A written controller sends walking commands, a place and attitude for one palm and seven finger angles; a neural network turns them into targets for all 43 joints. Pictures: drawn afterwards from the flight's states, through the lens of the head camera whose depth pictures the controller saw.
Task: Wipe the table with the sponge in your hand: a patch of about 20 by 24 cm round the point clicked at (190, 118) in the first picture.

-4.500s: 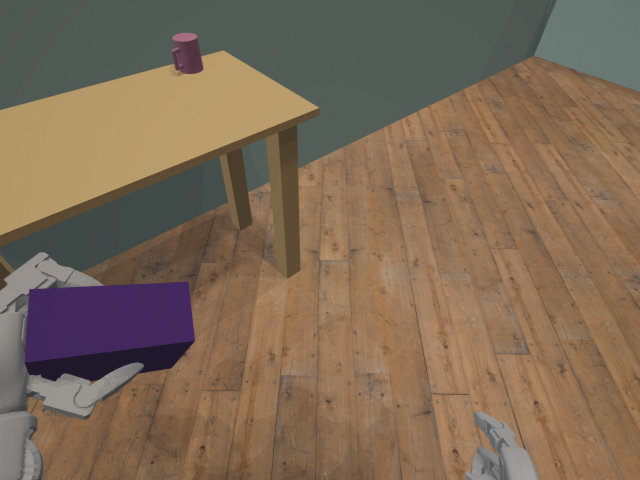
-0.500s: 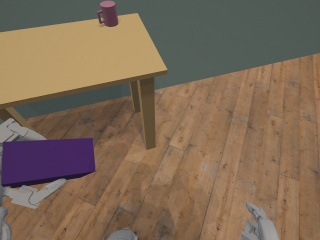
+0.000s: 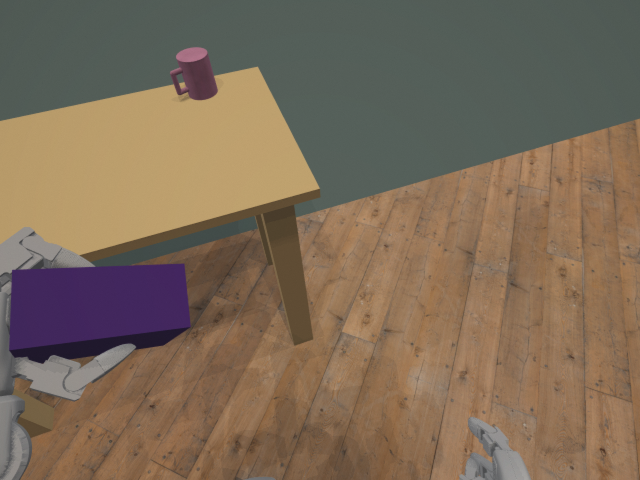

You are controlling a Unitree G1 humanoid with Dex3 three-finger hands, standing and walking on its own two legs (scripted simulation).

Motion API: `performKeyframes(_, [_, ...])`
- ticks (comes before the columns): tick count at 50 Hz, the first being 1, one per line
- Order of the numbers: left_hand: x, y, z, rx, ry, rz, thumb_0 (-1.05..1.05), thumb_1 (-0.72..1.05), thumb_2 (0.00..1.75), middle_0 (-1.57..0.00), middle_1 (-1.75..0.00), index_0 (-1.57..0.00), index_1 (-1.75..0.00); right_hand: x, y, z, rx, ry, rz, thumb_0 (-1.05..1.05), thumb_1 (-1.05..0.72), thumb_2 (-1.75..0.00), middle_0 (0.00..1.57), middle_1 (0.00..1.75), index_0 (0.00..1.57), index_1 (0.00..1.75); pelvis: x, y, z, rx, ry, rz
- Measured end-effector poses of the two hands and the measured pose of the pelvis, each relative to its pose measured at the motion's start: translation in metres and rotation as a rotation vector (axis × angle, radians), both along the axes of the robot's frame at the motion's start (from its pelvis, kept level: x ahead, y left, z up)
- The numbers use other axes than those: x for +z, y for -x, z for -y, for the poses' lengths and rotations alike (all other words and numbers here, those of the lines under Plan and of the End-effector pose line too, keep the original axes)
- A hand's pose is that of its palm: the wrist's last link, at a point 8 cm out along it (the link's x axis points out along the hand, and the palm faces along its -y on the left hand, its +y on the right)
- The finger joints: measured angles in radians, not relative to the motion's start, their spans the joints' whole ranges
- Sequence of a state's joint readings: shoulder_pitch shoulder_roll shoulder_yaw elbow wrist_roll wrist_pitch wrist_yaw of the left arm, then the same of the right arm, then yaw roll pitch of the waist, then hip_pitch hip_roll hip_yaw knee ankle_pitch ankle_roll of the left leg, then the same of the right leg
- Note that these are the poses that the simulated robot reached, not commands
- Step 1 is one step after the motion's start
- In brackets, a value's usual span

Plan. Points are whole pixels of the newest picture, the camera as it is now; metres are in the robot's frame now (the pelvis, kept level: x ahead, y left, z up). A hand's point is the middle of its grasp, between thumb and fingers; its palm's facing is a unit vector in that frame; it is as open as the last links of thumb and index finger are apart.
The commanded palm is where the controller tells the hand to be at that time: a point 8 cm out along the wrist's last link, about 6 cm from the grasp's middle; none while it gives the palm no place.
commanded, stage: take the last steps up to it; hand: left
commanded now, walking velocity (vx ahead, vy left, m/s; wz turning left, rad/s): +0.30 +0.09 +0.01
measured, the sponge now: (127, 312) +0.24 +0.20 +0.16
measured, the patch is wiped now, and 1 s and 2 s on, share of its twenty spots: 0.00 0.00 0.00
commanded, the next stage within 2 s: come to a stop and stand still in 1.00 s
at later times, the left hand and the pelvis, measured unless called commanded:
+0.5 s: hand (94, 215) +0.33 +0.26 +0.19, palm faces +0.40 -0.82 -0.41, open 10.0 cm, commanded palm +0.27 +0.30 +0.19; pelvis +0.10 +0.02 +0.01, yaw -1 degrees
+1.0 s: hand (149, 182) +0.38 +0.22 +0.19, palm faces +0.35 -0.81 -0.47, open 10.0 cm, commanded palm +0.33 +0.27 +0.19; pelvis +0.17 -0.01 +0.02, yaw +0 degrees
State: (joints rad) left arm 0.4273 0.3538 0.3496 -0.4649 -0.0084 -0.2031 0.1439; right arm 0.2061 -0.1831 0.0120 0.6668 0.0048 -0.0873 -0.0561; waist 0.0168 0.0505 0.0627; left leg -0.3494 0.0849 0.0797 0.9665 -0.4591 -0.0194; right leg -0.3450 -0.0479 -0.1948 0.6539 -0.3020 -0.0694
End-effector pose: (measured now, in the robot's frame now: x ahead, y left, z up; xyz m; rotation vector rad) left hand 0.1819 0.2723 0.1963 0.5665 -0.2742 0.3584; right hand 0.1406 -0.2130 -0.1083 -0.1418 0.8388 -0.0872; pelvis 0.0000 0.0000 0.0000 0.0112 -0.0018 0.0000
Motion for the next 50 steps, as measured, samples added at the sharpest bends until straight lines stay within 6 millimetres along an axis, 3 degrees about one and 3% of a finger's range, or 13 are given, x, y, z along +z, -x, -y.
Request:
performKeyframes(6, [0.007,-0.024,0.012,-0.034,0.000,-0.018,-0.01,-0.49,0.99,-0.75,-1.33,-0.76,-1.34,0.020,-0.030,0.033,-0.031,0.065,-0.005,0.01,-0.90,-0.90,0.20,0.30,0.20,0.30,0.013,-0.024,0.005,0.003,-0.023,-0.010])
performKeyframes(12, [0.015,-0.043,0.003,-0.042,-0.022,-0.011,-0.01,-0.49,0.99,-0.75,-1.33,-0.76,-1.34,0.044,-0.061,0.044,-0.041,0.128,0.043,0.01,-0.90,-0.90,0.20,0.30,0.20,0.29,0.018,-0.051,0.000,-0.003,-0.036,-0.011])
performKeyframes(18, [0.009,-0.072,-0.020,-0.040,0.013,0.107,-0.01,-0.49,0.99,-0.75,-1.33,-0.76,-1.34,0.045,-0.098,0.027,-0.051,0.162,0.114,0.01,-0.90,-0.90,0.20,0.30,0.20,0.29,0.001,-0.084,-0.020,-0.021,-0.023,0.017])
performKeyframes(22, [0.003,-0.098,-0.028,-0.039,0.033,0.117,-0.01,-0.49,0.99,-0.75,-1.33,-0.76,-1.34,0.042,-0.116,0.001,-0.053,0.092,0.145,0.01,-0.90,-0.90,0.20,0.29,0.20,0.29,0.000,-0.093,-0.022,-0.014,-0.024,0.023])
performKeyframes(26, [0.010,-0.107,-0.019,-0.055,0.028,0.086,-0.01,-0.49,0.99,-0.75,-1.33,-0.76,-1.34,0.041,-0.124,-0.022,-0.029,0.010,0.146,0.01,-0.90,-0.90,0.20,0.30,0.20,0.30,0.007,-0.103,-0.017,-0.019,-0.009,0.007])
performKeyframes(30, [0.018,-0.108,-0.002,-0.062,-0.004,0.056,-0.01,-0.49,1.00,-0.75,-1.33,-0.76,-1.34,0.031,-0.127,-0.028,-0.007,-0.040,0.117,0.01,-0.90,-0.90,0.20,0.30,0.21,0.30,0.010,-0.115,-0.008,-0.021,-0.001,-0.003])
performKeyframes(33, [0.017,-0.112,0.007,-0.026,-0.040,0.037,-0.01,-0.49,1.00,-0.75,-1.33,-0.76,-1.34,0.016,-0.130,-0.020,0.002,-0.056,0.083,0.01,-0.90,-0.90,0.20,0.30,0.21,0.30,0.005,-0.125,0.004,-0.016,-0.010,0.000])
performKeyframes(37, [0.007,-0.125,0.013,0.030,0.004,0.014,-0.01,-0.49,1.00,-0.75,-1.33,-0.76,-1.34,0.001,-0.136,0.006,0.015,-0.027,0.006,0.01,-0.90,-0.90,0.21,0.30,0.21,0.30,0.004,-0.136,0.014,-0.003,-0.022,0.008])
performKeyframes(44, [0.004,-0.151,0.023,0.000,0.034,-0.035,-0.01,-0.49,1.00,-0.75,-1.34,-0.76,-1.34,0.027,-0.153,0.053,-0.028,0.084,-0.015,0.01,-0.90,-0.90,0.20,0.30,0.20,0.30,0.020,-0.154,0.019,0.008,-0.047,-0.006])
performKeyframes(50, [0.009,-0.163,0.015,-0.054,0.006,-0.016,-0.01,-0.49,1.00,-0.75,-1.34,-0.76,-1.34,0.050,-0.177,0.064,-0.050,0.166,0.038,0.01,-0.90,-0.90,0.20,0.30,0.20,0.29,0.018,-0.169,0.010,0.005,-0.035,-0.013])
